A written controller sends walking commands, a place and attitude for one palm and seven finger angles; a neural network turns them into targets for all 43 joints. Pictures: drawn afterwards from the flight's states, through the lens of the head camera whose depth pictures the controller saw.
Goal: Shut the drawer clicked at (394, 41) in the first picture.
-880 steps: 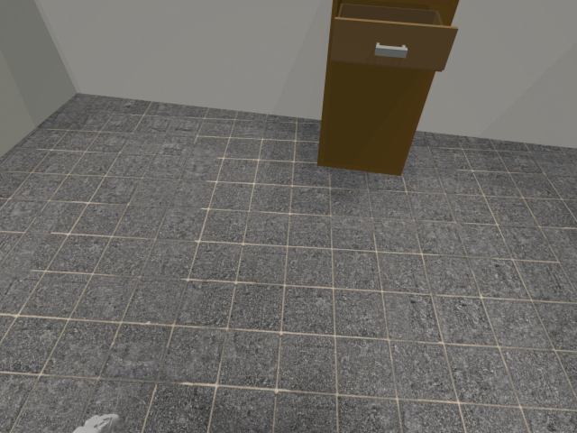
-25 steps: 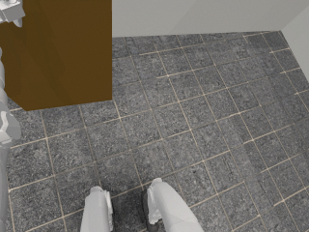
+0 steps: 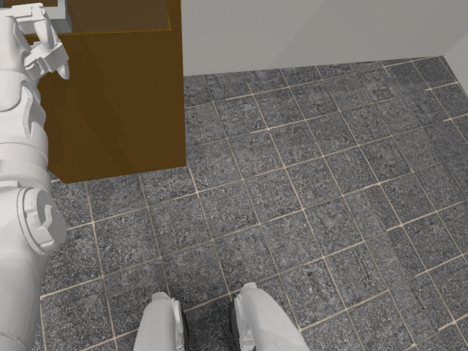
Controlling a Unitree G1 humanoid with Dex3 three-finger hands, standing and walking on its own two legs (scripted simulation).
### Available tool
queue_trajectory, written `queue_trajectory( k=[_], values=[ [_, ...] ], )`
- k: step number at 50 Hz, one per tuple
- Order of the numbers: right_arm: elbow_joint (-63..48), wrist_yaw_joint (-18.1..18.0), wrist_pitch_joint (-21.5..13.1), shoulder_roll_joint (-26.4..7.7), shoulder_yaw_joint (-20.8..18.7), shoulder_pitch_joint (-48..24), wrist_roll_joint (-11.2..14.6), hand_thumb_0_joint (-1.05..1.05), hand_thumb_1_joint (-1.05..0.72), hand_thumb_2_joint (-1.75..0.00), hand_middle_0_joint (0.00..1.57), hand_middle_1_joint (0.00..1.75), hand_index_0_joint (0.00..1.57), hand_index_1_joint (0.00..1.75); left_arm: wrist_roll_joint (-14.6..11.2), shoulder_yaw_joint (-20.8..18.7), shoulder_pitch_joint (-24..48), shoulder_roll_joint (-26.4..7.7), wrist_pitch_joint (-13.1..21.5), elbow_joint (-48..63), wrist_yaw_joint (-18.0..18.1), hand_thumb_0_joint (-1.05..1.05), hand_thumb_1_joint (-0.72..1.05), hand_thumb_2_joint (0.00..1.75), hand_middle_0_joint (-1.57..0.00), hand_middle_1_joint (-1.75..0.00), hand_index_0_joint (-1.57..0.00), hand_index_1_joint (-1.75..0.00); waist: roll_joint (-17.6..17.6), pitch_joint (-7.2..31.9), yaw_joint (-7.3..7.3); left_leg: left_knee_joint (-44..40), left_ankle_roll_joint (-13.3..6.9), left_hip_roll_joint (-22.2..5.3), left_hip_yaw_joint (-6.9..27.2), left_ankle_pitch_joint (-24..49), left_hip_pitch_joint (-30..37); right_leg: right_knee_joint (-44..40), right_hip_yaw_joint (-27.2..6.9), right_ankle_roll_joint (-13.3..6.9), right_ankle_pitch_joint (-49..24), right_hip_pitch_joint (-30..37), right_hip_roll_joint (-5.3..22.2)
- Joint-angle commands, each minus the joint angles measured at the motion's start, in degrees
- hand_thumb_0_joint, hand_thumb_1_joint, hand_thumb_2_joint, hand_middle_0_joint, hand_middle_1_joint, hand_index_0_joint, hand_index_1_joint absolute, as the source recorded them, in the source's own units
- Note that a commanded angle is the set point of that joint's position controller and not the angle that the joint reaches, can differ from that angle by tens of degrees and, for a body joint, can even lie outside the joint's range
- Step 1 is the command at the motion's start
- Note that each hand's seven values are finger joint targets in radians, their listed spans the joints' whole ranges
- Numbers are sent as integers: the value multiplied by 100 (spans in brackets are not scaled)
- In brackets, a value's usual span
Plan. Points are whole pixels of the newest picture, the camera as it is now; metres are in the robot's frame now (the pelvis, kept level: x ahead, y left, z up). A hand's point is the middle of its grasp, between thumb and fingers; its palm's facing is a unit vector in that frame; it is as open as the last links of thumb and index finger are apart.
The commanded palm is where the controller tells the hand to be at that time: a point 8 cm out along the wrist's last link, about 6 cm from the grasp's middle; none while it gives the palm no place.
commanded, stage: pull the fist back off the drawer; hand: left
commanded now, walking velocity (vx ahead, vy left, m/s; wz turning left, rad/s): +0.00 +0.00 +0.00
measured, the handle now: (30, 10) +0.65 +0.24 +0.08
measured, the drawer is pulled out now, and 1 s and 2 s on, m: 0.00 0.00 0.00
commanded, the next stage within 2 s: draw the hand back to the body in 0.12 s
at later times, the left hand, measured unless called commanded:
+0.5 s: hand (23, 85) +0.48 +0.21 +0.12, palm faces +0.08 -1.00 -0.02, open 3.3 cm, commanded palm +0.44 +0.24 +0.13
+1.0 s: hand out of the picture +0.31 +0.23 +0.19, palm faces +0.30 -0.92 -0.24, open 3.3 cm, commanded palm +0.27 +0.27 +0.21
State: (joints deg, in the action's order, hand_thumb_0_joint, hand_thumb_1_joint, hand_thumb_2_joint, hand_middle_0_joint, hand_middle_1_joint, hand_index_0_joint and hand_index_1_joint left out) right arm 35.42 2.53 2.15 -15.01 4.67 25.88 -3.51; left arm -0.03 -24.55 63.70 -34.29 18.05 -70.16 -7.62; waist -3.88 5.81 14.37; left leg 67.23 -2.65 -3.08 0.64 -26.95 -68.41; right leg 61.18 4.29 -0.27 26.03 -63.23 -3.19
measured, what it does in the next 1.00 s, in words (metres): rises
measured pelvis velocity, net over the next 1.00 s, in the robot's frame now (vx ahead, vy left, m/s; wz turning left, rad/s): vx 0.02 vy -0.01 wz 0.06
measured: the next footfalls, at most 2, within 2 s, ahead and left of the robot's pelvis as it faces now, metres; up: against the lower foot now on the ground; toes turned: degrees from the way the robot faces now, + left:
none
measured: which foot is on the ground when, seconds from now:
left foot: down 0.00-1.00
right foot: down 0.00-1.00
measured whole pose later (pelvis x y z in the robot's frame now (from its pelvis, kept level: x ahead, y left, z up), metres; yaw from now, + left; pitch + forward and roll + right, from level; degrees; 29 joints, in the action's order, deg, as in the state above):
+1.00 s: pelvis +0.02 -0.01 +0.09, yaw +3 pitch +1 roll -1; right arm 31.5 -4.6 1.5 -13.5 3.6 10.3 2.5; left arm -5.2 -9.2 0.6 -17.9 4.7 -7.7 3.2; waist -2.7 1.7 -1.2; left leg 34.4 -1.9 0.3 -1.1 -17.1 -18.3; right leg 32.0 1.6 -0.5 17.8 -15.1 -0.7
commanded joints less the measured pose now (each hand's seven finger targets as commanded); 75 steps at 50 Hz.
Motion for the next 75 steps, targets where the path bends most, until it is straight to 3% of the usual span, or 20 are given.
queue_trajectory(
  k=[1,5,11,14,17,22,27,28,31,34,36,37,39,44,53,60,70,71,74,75],
  values=[
    [-220,-62,64,-1150,-532,1165,57,0,-90,-90,20,30,20,30,-217,-97,1813,-1111,492,1520,-25,0,90,90,-140,-160,-140,-160,-872,3325,-183,-823,97,27,464,2557,3460,-716,-77,-130,-1669,1182,-129],
    [-155,-91,113,-1083,-554,1105,92,0,-90,-90,20,30,20,30,-337,-70,1842,-962,646,1468,-58,0,90,90,-140,-160,-140,-160,-422,2834,-83,-777,24,86,312,2412,2990,-791,-196,-80,-1933,1482,-129],
    [-54,-91,156,-1025,-634,982,102,0,-90,-90,20,30,20,30,-354,197,1800,-604,974,1601,-160,0,90,90,-140,-160,-140,-160,-879,3114,-129,-683,103,88,343,3074,3673,-708,-211,-115,-2287,1277,-99],
    [-317,-83,238,-1034,-686,854,176,0,-90,-90,20,30,20,30,-525,-133,799,-900,950,2338,-309,0,90,90,-140,-160,-140,-160,-1028,3866,-618,-900,131,122,247,3714,4170,-798,-241,-133,-2897,2195,-100],
    [-594,-67,275,-950,-723,666,327,0,-90,-90,20,30,20,30,-790,18,-294,-653,701,3522,-459,0,90,90,-140,-160,-140,-160,-1012,4342,-879,-1127,128,121,204,4655,4701,-990,-234,-114,-3773,2971,-97],
    [-813,-151,187,-864,-722,256,531,0,-90,-90,20,30,20,30,-1257,174,-1617,-179,186,4355,-459,0,90,90,-140,-160,-140,-160,45,3063,-920,-1652,-9,207,-41,3726,4001,-1471,-267,-38,-4177,3871,-48],
    [-830,-223,46,-808,-687,-144,586,0,-90,-90,20,30,20,30,-1308,666,-2146,463,119,4600,-352,0,90,90,-140,-160,-140,-160,-131,1793,-840,-2045,14,227,-45,3061,4229,-1830,-217,-68,-3239,3456,-57],
    [-835,-228,22,-818,-699,-159,585,0,-90,-90,20,30,20,30,-1320,688,-2315,502,88,4627,-385,0,90,90,-140,-160,-140,-160,25,1835,-869,-2073,13,222,-16,3162,4303,-1839,-204,-64,-3279,3532,-50],
    [-956,-252,-66,-787,-691,-411,619,0,-90,-90,20,30,20,30,-1392,842,-2727,600,13,5152,-572,0,90,90,-140,-160,-140,-160,-426,2096,-1011,-2147,56,209,29,3544,4889,-1879,-213,-89,-3311,3641,-5],
    [-1091,-322,-162,-790,-647,-752,662,0,-90,-90,20,30,20,30,-1554,724,-2964,473,-74,5550,-686,0,90,90,-140,-160,-140,-160,7,1885,-1105,-2372,60,231,77,2981,4816,-2022,-174,-107,-2991,3871,0],
    [-1197,-377,-240,-761,-592,-990,682,0,-90,-90,20,30,20,30,-1643,606,-3179,401,-148,5795,-682,0,90,90,-140,-160,-140,-160,-40,1700,-1198,-2522,55,268,65,2641,4789,-2102,-180,-123,-2797,3980,26],
    [-1242,-460,-167,-664,-602,-1519,671,0,-90,-90,20,30,20,30,-852,892,-3140,15,-291,6334,-7,0,90,90,-140,-160,-140,-160,-59,1651,-1434,-2844,71,297,-4,2416,5077,-2491,-431,-184,-2335,4058,178],
    [-1331,-579,-209,-584,-554,-1664,652,0,-90,-90,20,30,20,30,-783,1113,-3669,568,-556,6642,544,0,90,90,-140,-160,-140,-160,1,1134,-1341,-3173,92,251,58,1862,5115,-2744,-360,-164,-1833,4030,193],
    [-1235,-750,-224,-559,-454,-1943,636,0,-90,-90,20,30,20,30,-568,1103,-4315,546,-887,7180,1089,0,90,90,-140,-160,-140,-160,206,739,-1414,-3720,62,229,77,1538,5430,-3240,-383,-159,-1557,4606,236],
    [-1137,-782,-550,-451,-341,-2235,518,0,-90,-90,20,30,20,30,-484,1108,-5855,737,-1004,8719,1326,0,90,90,-140,-160,-140,-160,-67,245,-1581,-4499,114,187,143,1914,6233,-3896,-312,-179,-1771,5370,244],
    [-1016,-713,-686,-440,-391,-2332,390,0,-90,-90,20,30,20,30,-477,669,-7403,634,-1009,9564,1322,0,90,90,-140,-160,-140,-160,202,-172,-1720,-4708,102,218,45,2191,6319,-4292,-327,-154,-1981,5702,229],
    [-1043,-709,-941,-371,-461,-2353,344,0,-90,-90,20,30,20,30,-449,171,-8946,475,-890,11007,1386,0,90,90,-140,-160,-140,-160,2,-294,-1821,-4605,102,247,-45,2287,6464,-4533,-403,-118,-2040,5723,252],
    [-1052,-719,-961,-354,-459,-2327,356,0,-90,-90,20,30,20,30,-454,181,-9054,527,-874,11127,1386,0,90,90,-140,-160,-140,-160,-86,-289,-1810,-4591,100,236,-51,2312,6480,-4489,-413,-117,-2068,5728,273],
    [-930,-735,-976,-377,-484,-2256,331,0,-90,-90,20,30,20,30,-413,347,-8902,739,-905,10708,1386,0,90,90,-140,-160,-140,-160,364,-738,-1723,-4631,72,243,-38,2059,6386,-4588,-379,-85,-1740,5458,254],
    [-908,-749,-993,-391,-502,-2258,339,0,-90,-90,20,30,20,30,-396,414,-8798,801,-913,10631,1381,0,90,90,-140,-160,-140,-160,234,-889,-1690,-4647,75,256,-57,1906,6410,-4709,-408,-84,-1543,5324,247]
  ],
)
